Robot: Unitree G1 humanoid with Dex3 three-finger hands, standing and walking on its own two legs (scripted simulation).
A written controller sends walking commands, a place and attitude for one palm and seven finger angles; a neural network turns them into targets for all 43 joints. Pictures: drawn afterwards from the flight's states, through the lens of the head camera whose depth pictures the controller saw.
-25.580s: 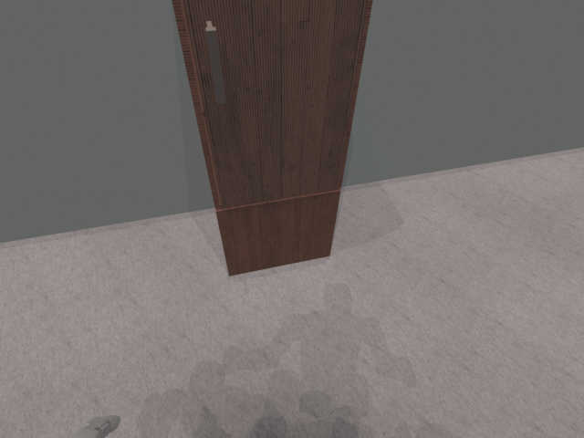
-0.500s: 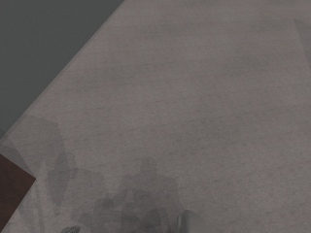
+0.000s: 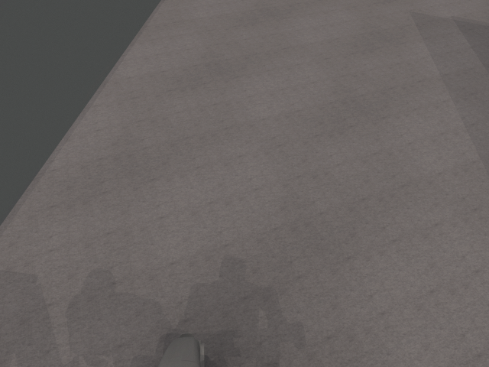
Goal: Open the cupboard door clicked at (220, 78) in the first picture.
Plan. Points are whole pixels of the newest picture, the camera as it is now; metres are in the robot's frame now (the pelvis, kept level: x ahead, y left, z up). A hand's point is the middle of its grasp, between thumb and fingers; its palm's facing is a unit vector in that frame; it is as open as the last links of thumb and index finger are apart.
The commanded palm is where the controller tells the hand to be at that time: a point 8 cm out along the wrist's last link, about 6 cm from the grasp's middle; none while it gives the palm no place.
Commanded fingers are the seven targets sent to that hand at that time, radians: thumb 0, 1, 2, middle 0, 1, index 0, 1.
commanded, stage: walk to a spot facing it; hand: left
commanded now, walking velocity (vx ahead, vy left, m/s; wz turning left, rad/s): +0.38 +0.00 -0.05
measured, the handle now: out of the picture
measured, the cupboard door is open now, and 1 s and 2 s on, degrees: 42 42 42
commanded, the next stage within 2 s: turn to face it in 0.76 s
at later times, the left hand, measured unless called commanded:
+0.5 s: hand (157, 267) +0.33 +0.22 -0.17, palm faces -0.04 -0.98 -0.19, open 7.3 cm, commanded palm none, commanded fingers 0.00 0.90 0.90 -0.20 -0.30 -0.20 -0.30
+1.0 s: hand (207, 204) +0.51 +0.13 -0.18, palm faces +0.01 -0.99 -0.15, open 7.2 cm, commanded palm none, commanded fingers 0.00 0.90 0.90 -0.20 -0.30 -0.20 -0.30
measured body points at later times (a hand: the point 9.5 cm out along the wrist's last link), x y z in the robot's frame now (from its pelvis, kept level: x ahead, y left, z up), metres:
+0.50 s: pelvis +0.26 +0.03 +0.00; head +0.29 +0.03 +0.45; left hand +0.33 +0.27 -0.15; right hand +0.21 -0.21 -0.15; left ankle +0.22 +0.13 -0.74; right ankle +0.33 -0.13 -0.69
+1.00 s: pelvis +0.49 -0.04 +0.00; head +0.52 -0.03 +0.44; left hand +0.51 +0.18 -0.17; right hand +0.53 -0.28 -0.15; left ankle +0.60 +0.08 -0.71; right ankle +0.41 -0.13 -0.74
